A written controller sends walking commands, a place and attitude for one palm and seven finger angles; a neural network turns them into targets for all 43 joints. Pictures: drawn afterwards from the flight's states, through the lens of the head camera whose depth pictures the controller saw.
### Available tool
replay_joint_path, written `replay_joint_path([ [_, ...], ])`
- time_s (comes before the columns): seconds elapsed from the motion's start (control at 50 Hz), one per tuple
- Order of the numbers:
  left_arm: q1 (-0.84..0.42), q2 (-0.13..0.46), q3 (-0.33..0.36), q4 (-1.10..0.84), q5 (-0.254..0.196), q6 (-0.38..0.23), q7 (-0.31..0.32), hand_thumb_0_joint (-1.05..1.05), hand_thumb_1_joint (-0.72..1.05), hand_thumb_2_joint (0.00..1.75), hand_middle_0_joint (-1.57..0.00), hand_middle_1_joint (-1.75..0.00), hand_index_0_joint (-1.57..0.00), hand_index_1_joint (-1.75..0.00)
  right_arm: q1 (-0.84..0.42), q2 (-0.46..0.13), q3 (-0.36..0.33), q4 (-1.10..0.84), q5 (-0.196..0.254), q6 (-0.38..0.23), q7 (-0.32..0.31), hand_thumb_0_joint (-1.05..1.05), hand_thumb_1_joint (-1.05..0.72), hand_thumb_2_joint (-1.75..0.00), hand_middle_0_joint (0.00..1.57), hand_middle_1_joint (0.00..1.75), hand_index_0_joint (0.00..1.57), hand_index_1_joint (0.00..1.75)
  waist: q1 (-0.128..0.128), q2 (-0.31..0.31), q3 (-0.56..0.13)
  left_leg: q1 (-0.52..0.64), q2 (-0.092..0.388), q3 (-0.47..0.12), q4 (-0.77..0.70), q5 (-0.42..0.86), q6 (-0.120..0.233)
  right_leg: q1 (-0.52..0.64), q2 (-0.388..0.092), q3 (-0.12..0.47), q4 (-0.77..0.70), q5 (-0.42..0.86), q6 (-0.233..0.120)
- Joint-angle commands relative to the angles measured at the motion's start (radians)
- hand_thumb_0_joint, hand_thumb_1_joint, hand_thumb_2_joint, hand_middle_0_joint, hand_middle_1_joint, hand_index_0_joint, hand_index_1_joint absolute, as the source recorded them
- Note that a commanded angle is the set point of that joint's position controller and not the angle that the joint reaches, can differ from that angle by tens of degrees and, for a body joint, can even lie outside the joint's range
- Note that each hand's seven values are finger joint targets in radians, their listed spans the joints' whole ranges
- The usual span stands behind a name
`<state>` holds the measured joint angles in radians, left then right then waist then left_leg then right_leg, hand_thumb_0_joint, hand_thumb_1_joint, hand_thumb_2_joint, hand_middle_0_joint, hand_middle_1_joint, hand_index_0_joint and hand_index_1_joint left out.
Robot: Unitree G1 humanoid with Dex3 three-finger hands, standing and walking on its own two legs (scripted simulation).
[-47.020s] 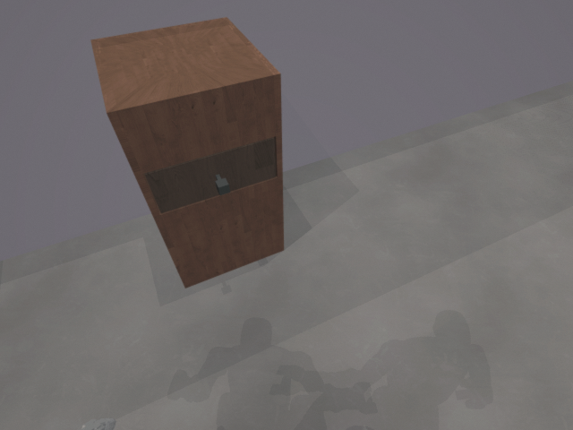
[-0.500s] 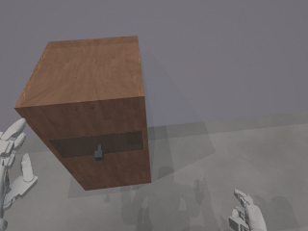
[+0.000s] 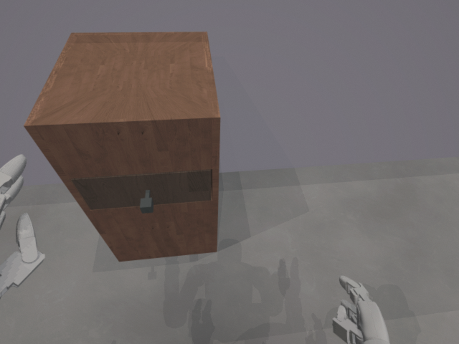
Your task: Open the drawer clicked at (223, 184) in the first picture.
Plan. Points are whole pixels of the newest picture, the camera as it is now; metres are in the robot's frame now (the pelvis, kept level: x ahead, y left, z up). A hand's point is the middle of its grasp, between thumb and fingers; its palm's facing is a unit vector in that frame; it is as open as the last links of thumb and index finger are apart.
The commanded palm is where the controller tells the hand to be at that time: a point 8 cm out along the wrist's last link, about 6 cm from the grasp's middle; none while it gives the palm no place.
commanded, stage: step back with the hand held close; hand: left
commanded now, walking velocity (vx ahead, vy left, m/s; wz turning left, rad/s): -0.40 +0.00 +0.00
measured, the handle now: (147, 200) +0.52 +0.27 -0.24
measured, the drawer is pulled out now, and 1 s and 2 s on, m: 0.00 0.00 0.00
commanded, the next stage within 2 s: stop stepping back and stand still in 0.62 s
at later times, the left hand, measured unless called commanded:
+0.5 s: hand (35, 277) +0.17 +0.22 +0.17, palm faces +0.30 -0.84 -0.46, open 7.4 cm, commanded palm +0.10 +0.27 +0.18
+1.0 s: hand out of the picture +0.07 +0.18 +0.15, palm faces +0.27 -0.85 -0.44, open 7.4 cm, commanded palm +0.00 +0.23 +0.18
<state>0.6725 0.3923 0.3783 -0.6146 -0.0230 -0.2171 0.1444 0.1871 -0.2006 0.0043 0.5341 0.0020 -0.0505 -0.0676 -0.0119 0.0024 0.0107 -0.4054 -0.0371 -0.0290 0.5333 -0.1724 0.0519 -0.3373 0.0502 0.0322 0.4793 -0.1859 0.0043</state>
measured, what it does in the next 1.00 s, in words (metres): walks backwards: right foot, then left foot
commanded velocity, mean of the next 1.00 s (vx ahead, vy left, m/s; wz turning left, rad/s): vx -0.22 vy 0.03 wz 0.02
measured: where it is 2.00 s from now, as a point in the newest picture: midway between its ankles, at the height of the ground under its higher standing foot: outside the picture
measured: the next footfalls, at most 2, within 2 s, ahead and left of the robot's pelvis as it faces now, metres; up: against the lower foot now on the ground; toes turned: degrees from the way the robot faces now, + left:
right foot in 0.64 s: -0.15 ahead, -0.13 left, +0.00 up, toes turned -4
left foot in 0.92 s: -0.11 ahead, +0.08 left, +0.00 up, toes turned +1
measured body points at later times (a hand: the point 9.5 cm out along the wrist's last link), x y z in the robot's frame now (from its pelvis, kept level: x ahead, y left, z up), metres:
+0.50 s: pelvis -0.04 -0.01 +0.01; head +0.00 +0.02 +0.45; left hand +0.14 +0.27 +0.19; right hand +0.12 -0.24 -0.07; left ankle +0.04 +0.08 -0.73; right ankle -0.13 -0.12 -0.69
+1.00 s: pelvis -0.14 -0.05 +0.00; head -0.11 -0.03 +0.45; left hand +0.05 +0.22 +0.17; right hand +0.01 -0.32 -0.07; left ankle -0.16 +0.04 -0.73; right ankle -0.20 -0.12 -0.73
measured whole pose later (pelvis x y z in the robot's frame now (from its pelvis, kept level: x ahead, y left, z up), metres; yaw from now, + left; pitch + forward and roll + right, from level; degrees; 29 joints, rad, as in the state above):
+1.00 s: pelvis -0.14 -0.05 +0.00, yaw -2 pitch +3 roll +1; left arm 0.66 0.40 0.35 -0.60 -0.05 -0.16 0.17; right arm 0.21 -0.25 -0.01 0.56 0.03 -0.03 -0.06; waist -0.04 -0.06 0.00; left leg -0.24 -0.05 0.04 0.45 -0.27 0.05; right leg -0.24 0.05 -0.04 0.57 -0.33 -0.01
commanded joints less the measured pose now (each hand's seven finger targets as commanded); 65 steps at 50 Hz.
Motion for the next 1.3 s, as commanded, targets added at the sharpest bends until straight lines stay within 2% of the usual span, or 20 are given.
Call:
replay_joint_path([
  [0.0,-0.023,0.117,0.109,-0.221,0.013,-0.069,0.038,0.00,0.90,0.90,-0.20,-0.30,-0.20,-0.30,-0.071,-0.157,-0.066,-0.137,-0.024,-0.073,-0.021,0.00,-0.90,-0.90,0.20,0.30,0.20,0.30,-0.006,0.139,-0.097,-0.336,0.175,-0.174,-0.276,-0.449,0.044,0.331,0.033,0.008,0.126,-0.004,0.004],
  [0.08,-0.048,0.120,0.111,-0.225,0.011,-0.078,0.042,0.00,0.90,0.90,-0.20,-0.30,-0.20,-0.30,-0.055,-0.142,-0.069,-0.121,-0.025,-0.089,-0.021,0.00,-0.90,-0.90,0.20,0.30,0.20,0.30,-0.011,0.048,-0.097,-0.295,0.123,-0.124,-0.142,-0.415,0.021,0.229,-0.026,0.096,0.042,-0.037,-0.022],
  [0.14,-0.074,0.142,0.103,-0.196,-0.009,-0.091,0.037,0.00,0.90,0.90,-0.20,-0.30,-0.20,-0.30,-0.056,-0.125,-0.078,-0.096,-0.007,-0.076,0.004,0.00,-0.90,-0.90,0.20,0.30,0.20,0.30,-0.018,-0.115,-0.101,-0.043,0.012,-0.018,0.133,-0.248,-0.042,-0.060,-0.198,0.278,-0.206,-0.207,-0.099],
  [0.18,-0.082,0.142,0.097,-0.176,-0.017,-0.093,0.047,0.00,0.90,0.90,-0.20,-0.30,-0.20,-0.30,-0.058,-0.105,-0.077,-0.072,-0.004,-0.058,0.011,0.00,-0.90,-0.90,0.20,0.30,0.20,0.30,-0.025,-0.153,-0.117,0.078,0.004,-0.009,0.228,-0.183,-0.053,-0.152,-0.265,0.260,-0.245,-0.175,-0.138],
  [0.24,-0.060,0.160,0.107,-0.185,-0.017,-0.092,0.045,0.00,0.90,0.90,-0.20,-0.30,-0.20,-0.30,-0.084,-0.112,-0.073,-0.079,0.004,-0.037,0.005,0.00,-0.90,-0.90,0.20,0.30,0.20,0.30,-0.021,-0.048,-0.081,0.088,0.033,-0.036,-0.015,-0.110,-0.032,-0.124,-0.142,0.118,-0.168,-0.132,-0.063],
  [0.32,0.001,0.171,0.151,-0.240,0.001,-0.103,0.034,0.00,0.90,0.90,-0.20,-0.30,-0.20,-0.30,-0.092,-0.137,-0.077,-0.121,-0.007,-0.069,-0.005,0.00,-0.90,-0.90,0.20,0.30,0.20,0.30,-0.006,0.283,-0.132,-0.338,0.322,-0.366,-0.426,-0.410,0.094,0.263,0.084,-0.008,0.382,-0.176,0.015],
  [0.36,0.004,0.162,0.142,-0.266,-0.007,-0.088,0.045,0.00,0.90,0.90,-0.20,-0.30,-0.20,-0.30,-0.071,-0.122,-0.078,-0.102,-0.032,-0.100,-0.012,0.00,-0.90,-0.90,0.20,0.30,0.20,0.30,-0.005,0.137,-0.164,-0.160,0.337,-0.333,-0.317,-0.140,0.110,0.094,0.075,0.034,0.451,-0.257,0.003],
  [0.52,0.012,0.149,0.087,-0.297,-0.031,-0.077,0.010,0.00,0.90,0.90,-0.20,-0.30,-0.20,-0.30,-0.058,-0.127,-0.052,-0.006,-0.042,-0.140,0.027,0.00,-0.90,-0.90,0.20,0.30,0.20,0.30,0.007,0.221,-0.263,0.350,0.264,-0.185,-0.186,0.480,0.069,-0.022,0.042,-0.025,0.096,-0.260,0.011],
  [0.62,0.051,0.215,0.173,-0.301,-0.054,-0.088,-0.028,0.00,0.90,0.90,-0.20,-0.30,-0.20,-0.30,-0.112,-0.139,-0.053,-0.065,-0.025,-0.082,0.043,0.00,-0.90,-0.90,0.20,0.30,0.20,0.30,0.030,0.152,-0.268,0.241,0.208,-0.074,-0.130,0.311,0.009,0.154,0.017,-0.051,-0.159,-0.016,0.013],
  [0.68,0.046,0.213,0.181,-0.218,-0.053,-0.099,-0.019,0.00,0.90,0.90,-0.20,-0.30,-0.20,-0.30,-0.132,-0.111,-0.063,-0.115,0.027,-0.028,0.045,0.00,-0.90,-0.90,0.20,0.30,0.20,0.30,0.015,-0.298,-0.209,0.042,-0.009,0.088,0.305,-0.208,-0.068,0.100,-0.275,0.118,-0.177,0.798,0.059],
  [0.7,0.076,0.211,0.188,-0.176,-0.045,-0.089,-0.010,0.00,0.90,0.90,-0.20,-0.30,-0.20,-0.30,-0.164,-0.104,-0.059,-0.128,0.032,-0.023,0.039,0.00,-0.90,-0.90,0.20,0.30,0.20,0.30,0.018,-0.261,-0.183,-0.102,-0.006,0.020,0.411,-0.315,-0.059,0.145,-0.326,0.130,-0.113,0.937,0.047],
  [0.76,0.111,0.148,0.149,-0.114,-0.029,-0.029,0.014,0.00,0.90,0.90,-0.20,-0.30,-0.20,-0.30,-0.146,-0.077,-0.022,-0.131,0.023,0.006,0.013,0.00,-0.90,-0.90,0.20,0.30,0.20,0.30,-0.003,-0.075,-0.190,-0.089,0.002,0.058,0.238,-0.229,-0.046,0.270,-0.266,0.109,-0.041,0.861,-0.032],
  [0.84,-0.002,0.156,0.095,-0.155,-0.030,-0.018,0.051,0.00,0.90,0.90,-0.20,-0.30,-0.20,-0.30,-0.084,-0.118,-0.039,-0.129,0.027,-0.010,-0.007,0.00,-0.90,-0.90,0.20,0.30,0.20,0.30,-0.021,-0.148,-0.157,0.059,0.003,0.081,-0.025,-0.089,-0.009,0.334,-0.254,0.097,-0.028,0.851,0.028],
  [0.9,-0.022,0.184,0.094,-0.239,-0.036,-0.032,0.053,0.00,0.90,0.90,-0.20,-0.30,-0.20,-0.30,-0.064,-0.157,-0.052,-0.154,0.037,-0.025,-0.003,0.00,-0.90,-0.90,0.20,0.30,0.20,0.30,-0.019,-0.004,-0.189,0.243,0.082,0.042,-0.152,0.324,0.027,0.306,-0.177,0.051,0.081,0.797,0.086],
  [0.94,0.023,0.213,0.129,-0.283,-0.024,-0.046,0.050,0.00,0.90,0.90,-0.20,-0.30,-0.20,-0.30,-0.030,-0.141,-0.046,-0.153,0.026,-0.042,0.008,0.00,-0.90,-0.90,0.20,0.30,0.20,0.30,-0.015,0.149,-0.231,0.415,0.160,-0.076,-0.060,0.647,0.056,0.106,-0.103,-0.022,0.181,0.358,0.060],
  [0.98,0.078,0.178,0.112,-0.297,-0.022,-0.037,0.031,0.00,0.90,0.90,-0.20,-0.30,-0.20,-0.30,-0.049,-0.115,-0.045,-0.142,0.017,-0.062,0.025,0.00,-0.90,-0.90,0.20,0.30,0.20,0.30,0.001,0.220,-0.173,0.303,0.221,-0.152,-0.134,0.520,0.054,0.067,-0.049,-0.048,0.158,-0.215,0.008],
  [1.08,0.048,0.150,0.139,-0.176,-0.023,-0.038,0.030,0.00,0.90,0.90,-0.20,-0.30,-0.20,-0.30,-0.062,-0.139,-0.048,-0.118,0.013,-0.078,0.001,0.00,-0.90,-0.90,0.20,0.30,0.20,0.30,-0.013,0.031,-0.008,-0.105,0.160,-0.111,-0.183,-0.186,0.017,0.276,-0.086,0.003,-0.055,-0.092,-0.011],
  [1.14,0.005,0.110,0.087,-0.107,-0.024,-0.040,0.026,0.00,0.90,0.90,-0.20,-0.30,-0.20,-0.30,-0.042,-0.137,-0.071,-0.100,0.010,-0.057,0.001,0.00,-0.90,-0.90,0.20,0.30,0.20,0.30,-0.023,-0.161,0.011,-0.062,0.027,0.006,0.219,-0.279,-0.030,0.048,-0.319,0.423,-0.340,-0.613,-0.153],
  [1.16,-0.049,0.107,0.073,-0.119,-0.020,-0.044,0.028,0.00,0.90,0.90,-0.20,-0.30,-0.20,-0.30,-0.051,-0.147,-0.073,-0.093,0.007,-0.053,0.006,0.00,-0.90,-0.90,0.20,0.30,0.20,0.30,-0.023,-0.142,0.018,-0.086,0.029,0.012,0.336,-0.273,-0.030,0.046,-0.366,0.480,-0.359,-0.579,-0.187],
  [1.28,-0.118,0.126,0.044,-0.179,0.001,-0.041,0.042,0.00,0.90,0.90,-0.20,-0.30,-0.20,-0.30,-0.053,-0.110,-0.038,-0.074,-0.008,-0.080,-0.015,0.00,-0.90,-0.90,0.20,0.30,0.20,0.30,-0.018,-0.025,0.000,0.192,0.051,0.069,-0.079,-0.133,-0.009,0.011,-0.228,0.108,-0.199,-0.317,-0.112],
])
